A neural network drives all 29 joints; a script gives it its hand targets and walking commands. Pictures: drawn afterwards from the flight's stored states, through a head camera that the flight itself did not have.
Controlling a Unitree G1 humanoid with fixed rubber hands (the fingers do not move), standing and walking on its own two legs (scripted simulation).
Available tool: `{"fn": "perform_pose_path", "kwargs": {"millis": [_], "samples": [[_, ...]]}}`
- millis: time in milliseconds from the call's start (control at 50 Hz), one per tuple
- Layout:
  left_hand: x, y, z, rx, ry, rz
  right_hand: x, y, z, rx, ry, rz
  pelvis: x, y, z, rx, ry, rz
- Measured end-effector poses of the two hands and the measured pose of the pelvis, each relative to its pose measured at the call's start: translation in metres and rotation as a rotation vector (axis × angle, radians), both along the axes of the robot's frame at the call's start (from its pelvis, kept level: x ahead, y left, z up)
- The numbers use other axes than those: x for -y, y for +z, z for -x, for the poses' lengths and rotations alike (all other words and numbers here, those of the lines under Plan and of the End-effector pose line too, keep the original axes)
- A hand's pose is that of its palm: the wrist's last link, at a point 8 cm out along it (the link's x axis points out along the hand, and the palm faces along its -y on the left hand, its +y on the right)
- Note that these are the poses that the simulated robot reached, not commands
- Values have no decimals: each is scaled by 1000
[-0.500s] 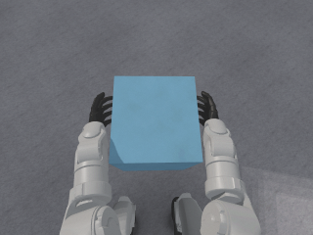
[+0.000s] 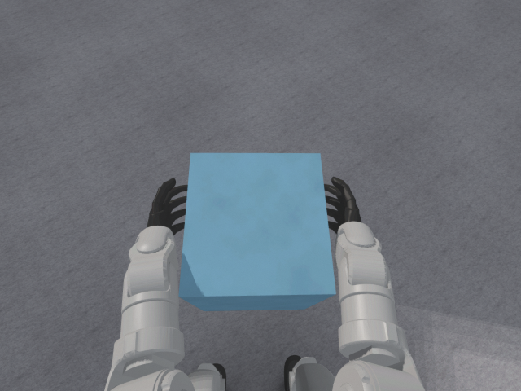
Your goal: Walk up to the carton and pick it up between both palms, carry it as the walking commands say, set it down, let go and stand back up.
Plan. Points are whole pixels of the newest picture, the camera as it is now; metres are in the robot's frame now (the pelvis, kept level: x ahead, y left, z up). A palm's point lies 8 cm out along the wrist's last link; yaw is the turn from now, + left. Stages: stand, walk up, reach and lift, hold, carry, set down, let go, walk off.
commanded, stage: reach and lift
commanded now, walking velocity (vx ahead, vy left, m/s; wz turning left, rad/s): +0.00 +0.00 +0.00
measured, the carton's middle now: (255, 241) +0.36 +0.01 -0.09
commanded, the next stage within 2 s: hold in 1.80 s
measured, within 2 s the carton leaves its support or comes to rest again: neither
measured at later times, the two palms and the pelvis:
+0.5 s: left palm (144, 219) +0.33 +0.16 +0.06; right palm (360, 219) +0.34 -0.13 +0.05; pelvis +0.01 +0.01 +0.03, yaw +0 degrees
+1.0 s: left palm (140, 219) +0.32 +0.15 +0.09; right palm (376, 223) +0.32 -0.14 +0.09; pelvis +0.01 +0.01 +0.03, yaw +0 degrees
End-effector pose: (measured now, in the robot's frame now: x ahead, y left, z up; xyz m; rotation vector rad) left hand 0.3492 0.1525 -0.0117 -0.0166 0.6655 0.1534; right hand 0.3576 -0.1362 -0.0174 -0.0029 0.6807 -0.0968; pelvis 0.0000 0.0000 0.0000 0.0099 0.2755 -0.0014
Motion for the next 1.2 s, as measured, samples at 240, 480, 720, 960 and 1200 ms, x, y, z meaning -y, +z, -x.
{"fn": "perform_pose_path", "kwargs": {"millis": [240,480,720,960,1200], "samples": [[-2,34,5,8,-22,-18,-2,33,8,11,5,16,-2,18,-9,109,6,5],[-3,69,15,24,-34,-29,-3,68,19,28,8,30,-5,28,-15,235,3,8],[-3,95,27,41,-37,-32,-3,94,34,45,3,29,-7,30,-12,349,-5,8],[3,105,30,33,-37,-25,3,104,40,37,-22,10,-6,30,-10,409,-6,9],[9,103,25,29,-63,-32,9,102,39,33,-37,16,-5,31,-14,409,-8,11]]}}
